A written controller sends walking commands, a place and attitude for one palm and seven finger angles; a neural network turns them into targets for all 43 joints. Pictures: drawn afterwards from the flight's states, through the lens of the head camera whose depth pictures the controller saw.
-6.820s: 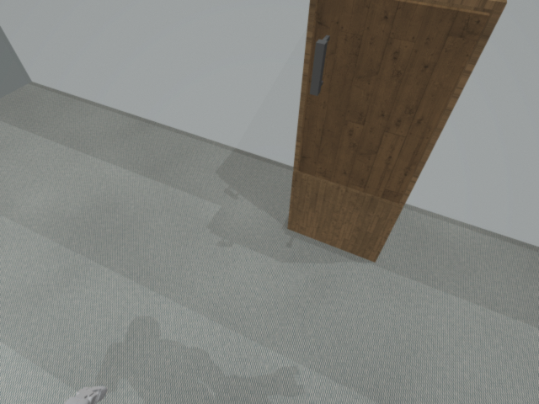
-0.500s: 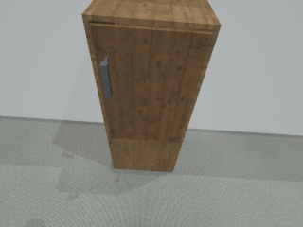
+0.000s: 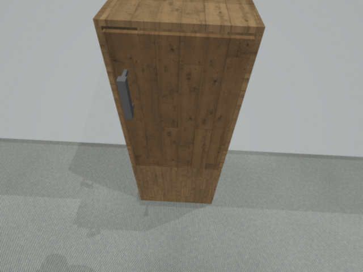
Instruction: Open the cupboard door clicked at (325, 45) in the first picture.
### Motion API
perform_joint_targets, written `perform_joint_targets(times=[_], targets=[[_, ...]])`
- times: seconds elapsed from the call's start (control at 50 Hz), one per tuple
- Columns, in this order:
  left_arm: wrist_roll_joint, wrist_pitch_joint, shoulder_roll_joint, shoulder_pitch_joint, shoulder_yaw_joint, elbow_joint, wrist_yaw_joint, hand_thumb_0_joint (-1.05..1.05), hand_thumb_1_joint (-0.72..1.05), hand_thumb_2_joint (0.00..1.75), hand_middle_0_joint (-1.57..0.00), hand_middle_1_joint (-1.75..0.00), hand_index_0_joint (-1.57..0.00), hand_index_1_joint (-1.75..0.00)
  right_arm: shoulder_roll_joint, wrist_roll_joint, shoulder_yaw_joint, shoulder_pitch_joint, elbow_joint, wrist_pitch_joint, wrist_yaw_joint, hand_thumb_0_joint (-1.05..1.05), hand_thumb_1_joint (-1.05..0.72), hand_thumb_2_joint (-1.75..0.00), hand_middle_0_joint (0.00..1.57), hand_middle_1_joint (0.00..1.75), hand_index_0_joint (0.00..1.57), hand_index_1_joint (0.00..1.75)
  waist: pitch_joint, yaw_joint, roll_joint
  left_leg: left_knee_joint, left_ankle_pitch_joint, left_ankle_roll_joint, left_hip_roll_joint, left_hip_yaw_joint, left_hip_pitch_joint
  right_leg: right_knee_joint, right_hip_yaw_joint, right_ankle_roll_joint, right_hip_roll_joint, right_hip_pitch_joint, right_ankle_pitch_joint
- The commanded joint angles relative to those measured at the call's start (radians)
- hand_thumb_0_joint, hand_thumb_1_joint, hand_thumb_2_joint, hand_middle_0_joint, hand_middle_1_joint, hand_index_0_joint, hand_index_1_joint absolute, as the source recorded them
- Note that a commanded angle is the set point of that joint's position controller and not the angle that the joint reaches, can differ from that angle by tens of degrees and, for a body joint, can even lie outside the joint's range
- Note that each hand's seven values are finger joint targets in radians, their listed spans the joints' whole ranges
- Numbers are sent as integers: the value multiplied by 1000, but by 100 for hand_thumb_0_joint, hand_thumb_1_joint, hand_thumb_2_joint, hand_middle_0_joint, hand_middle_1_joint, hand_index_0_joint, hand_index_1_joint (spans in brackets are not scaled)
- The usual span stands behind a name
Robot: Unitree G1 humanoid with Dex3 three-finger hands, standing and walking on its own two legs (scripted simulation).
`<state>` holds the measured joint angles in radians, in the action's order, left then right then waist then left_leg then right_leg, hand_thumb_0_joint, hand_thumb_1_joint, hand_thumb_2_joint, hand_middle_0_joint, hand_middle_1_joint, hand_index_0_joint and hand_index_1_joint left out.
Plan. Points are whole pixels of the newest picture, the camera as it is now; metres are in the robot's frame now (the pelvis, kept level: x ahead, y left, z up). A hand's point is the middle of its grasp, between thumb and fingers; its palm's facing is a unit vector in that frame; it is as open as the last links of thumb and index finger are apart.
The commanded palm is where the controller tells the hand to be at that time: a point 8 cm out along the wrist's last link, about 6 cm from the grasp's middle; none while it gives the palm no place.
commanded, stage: come to a stop and stand still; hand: left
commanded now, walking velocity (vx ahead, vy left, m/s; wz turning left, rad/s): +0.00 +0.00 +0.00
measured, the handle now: (127, 94) +0.56 +0.20 +0.06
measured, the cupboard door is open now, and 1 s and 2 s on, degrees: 0 0 0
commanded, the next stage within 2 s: look again from close up in 0.54 s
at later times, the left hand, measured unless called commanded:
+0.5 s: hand out of the picture -0.07 +0.20 -0.18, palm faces +0.05 -0.98 -0.19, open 7.4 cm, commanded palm none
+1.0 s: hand out of the picture -0.05 +0.17 -0.18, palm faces +0.04 -0.99 -0.13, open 7.4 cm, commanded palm none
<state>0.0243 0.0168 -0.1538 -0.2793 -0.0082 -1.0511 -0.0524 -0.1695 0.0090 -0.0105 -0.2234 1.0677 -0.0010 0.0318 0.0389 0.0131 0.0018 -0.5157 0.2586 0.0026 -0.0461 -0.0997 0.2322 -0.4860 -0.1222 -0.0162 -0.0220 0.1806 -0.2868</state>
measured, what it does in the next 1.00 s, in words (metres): stands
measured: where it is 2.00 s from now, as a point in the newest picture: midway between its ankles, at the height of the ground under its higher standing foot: outside the picture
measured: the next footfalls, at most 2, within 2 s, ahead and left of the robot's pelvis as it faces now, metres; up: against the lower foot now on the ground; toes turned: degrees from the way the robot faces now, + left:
none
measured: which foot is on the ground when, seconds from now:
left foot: down 0.00-1.00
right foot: down 0.00-1.00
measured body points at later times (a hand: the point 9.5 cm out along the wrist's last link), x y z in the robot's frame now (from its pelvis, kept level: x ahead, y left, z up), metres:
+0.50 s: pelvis -0.05 +0.03 +0.00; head -0.05 +0.03 +0.45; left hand -0.07 +0.25 -0.16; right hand -0.04 -0.20 -0.16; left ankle +0.01 +0.11 -0.74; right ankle -0.02 -0.10 -0.74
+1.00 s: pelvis -0.03 +0.02 +0.00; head -0.03 +0.03 +0.45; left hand -0.05 +0.22 -0.16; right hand -0.04 -0.19 -0.16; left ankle +0.01 +0.11 -0.74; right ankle -0.02 -0.10 -0.74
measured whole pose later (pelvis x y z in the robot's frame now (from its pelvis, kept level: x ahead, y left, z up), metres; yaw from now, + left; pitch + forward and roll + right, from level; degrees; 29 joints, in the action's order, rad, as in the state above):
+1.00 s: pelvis -0.03 +0.02 +0.00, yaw +1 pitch +0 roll +0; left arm 0.02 0.02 -0.11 -0.34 0.02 -1.09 -0.03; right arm -0.12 0.02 0.00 -0.31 1.11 0.01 0.02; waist 0.01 0.00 0.02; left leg -0.45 0.18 0.04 0.00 -0.10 0.27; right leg -0.47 -0.08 0.00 -0.04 0.24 -0.23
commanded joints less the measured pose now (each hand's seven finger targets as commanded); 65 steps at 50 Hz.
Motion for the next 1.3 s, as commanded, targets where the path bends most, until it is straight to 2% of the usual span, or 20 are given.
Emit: perform_joint_targets(times=[0.0,0.02,0.04,0.06,0.08,0.12,0.14,0.22,0.26,0.32,0.42,0.56,0.64,0.66,0.74,0.76,1.06,1.2,1.24,1.28], targets=[[-7,29,-135,-71,-11,46,-11,0,90,90,-20,-30,-20,-30,-68,3,-16,-99,-93,22,-12,0,-90,-90,20,30,20,30,-172,-43,65,5,-131,15,-45,62,-29,-30,127,-46,-182,-103,700],[-9,23,-128,-60,-10,56,-7,0,90,90,-20,-30,-20,-30,-85,2,-19,-90,-93,19,-9,0,-90,-90,20,30,20,30,-167,-37,31,17,-192,20,-61,75,-50,-25,119,-39,-155,-69,531],[-10,14,-125,-47,-7,62,-3,0,90,90,-20,-30,-20,-30,-95,3,-18,-73,-99,17,-9,0,-90,-90,20,30,20,30,-125,-30,-20,34,-216,26,-73,92,-44,-11,111,-34,-133,-20,352],[-6,2,-118,-39,-5,64,0,0,90,90,-20,-30,-20,-30,-95,7,-16,-56,-105,16,-9,0,-90,-90,20,30,20,30,-40,-20,-74,66,-193,38,-87,114,-1,10,101,-28,-108,29,175],[-4,-6,-116,-39,-5,65,4,0,90,90,-20,-30,-20,-30,-99,7,-14,-41,-113,13,-10,0,-90,-90,20,30,20,30,28,-14,-61,99,-118,45,-89,133,57,31,99,-23,-90,55,67],[-3,-12,-111,-41,-2,68,11,0,90,90,-20,-30,-20,-30,-108,10,-16,-35,-131,6,-15,0,-90,-90,20,30,20,30,95,-16,-12,155,112,44,-72,145,121,74,111,-24,-82,101,-93],[-1,-14,-112,-44,-4,74,13,0,90,90,-20,-30,-20,-30,-114,13,-20,-40,-134,3,-18,0,-90,-90,20,30,20,30,105,-19,-15,179,190,42,-65,155,141,80,116,-23,-77,118,-144],[1,-17,-110,-75,-9,82,18,0,90,90,-20,-30,-20,-30,-126,19,-24,-66,-138,4,-20,0,-90,-90,20,30,20,30,54,-12,-21,227,283,52,-72,183,162,64,95,-16,-65,96,-160],[2,-16,-104,-88,-9,82,19,0,90,90,-20,-30,-20,-30,-119,18,-23,-69,-135,6,-19,0,-90,-90,20,30,20,30,46,-8,-36,245,282,56,-76,192,163,62,91,-16,-64,85,-134],[2,-15,-100,-106,-9,76,21,0,90,90,-20,-30,-20,-30,-122,18,-22,-81,-125,4,-20,0,-90,-90,20,30,20,30,62,-6,-10,242,301,52,-68,189,186,80,109,-16,-65,100,-176],[-3,-5,-92,-121,-6,60,21,0,90,90,-20,-30,-20,-30,-100,14,-17,-120,-90,10,-19,0,-90,-90,20,30,20,30,24,-16,-3,214,222,48,-58,181,130,107,144,-23,-78,120,-163],[-2,0,-73,-151,0,18,18,0,90,90,-20,-30,-20,-30,-80,9,-14,-139,-43,16,-16,0,-90,-90,20,30,20,30,51,-9,-20,236,230,47,-69,189,145,106,136,-18,-75,111,-116],[-5,7,-60,-160,3,-4,18,0,90,90,-20,-30,-20,-30,-65,6,-10,-151,-21,22,-14,0,-90,-90,20,30,20,30,35,-14,3,214,165,43,-62,172,113,117,154,-22,-83,113,-91],[-5,7,-61,-159,3,-7,17,0,90,90,-20,-30,-20,-30,-62,6,-9,-154,-15,23,-13,0,-90,-90,20,30,20,30,33,-13,-12,216,153,43,-65,172,105,114,148,-21,-82,109,-72],[-5,10,-51,-162,5,-19,17,0,90,90,-20,-30,-20,-30,-50,5,-7,-150,1,25,-12,0,-90,-90,20,30,20,30,43,-12,-7,207,134,38,-60,157,102,124,155,-21,-86,111,-65],[-5,10,-52,-160,5,-21,15,0,90,90,-20,-30,-20,-30,-44,4,-7,-151,4,24,-12,0,-90,-90,20,30,20,30,50,-12,11,205,124,39,-60,157,99,126,153,-21,-87,111,-61],[-8,13,-53,-132,5,-23,14,0,90,90,-20,-30,-20,-30,-39,3,-1,-139,27,35,-7,0,-90,-90,20,30,20,30,13,-9,-9,188,-32,33,-66,130,35,120,148,-20,-90,53,74],[-9,12,-56,-123,4,-25,15,0,90,90,-20,-30,-20,-30,-44,3,1,-130,33,35,-6,0,-90,-90,20,30,20,30,21,-9,-2,188,-69,31,-66,122,17,127,147,-17,-91,44,101],[-7,10,-53,-131,2,-32,19,0,90,90,-20,-30,-20,-30,-47,8,-1,-142,41,31,-7,0,-90,-90,20,30,20,30,14,-12,8,194,67,35,-67,125,14,122,141,-22,-81,49,-17],[-1,3,-54,-132,-3,-24,24,0,90,90,-20,-30,-20,-30,-61,11,-8,-143,37,24,-10,0,-90,-90,20,30,20,30,62,-11,-3,219,225,46,-79,149,54,105,127,-26,-67,92,-139]])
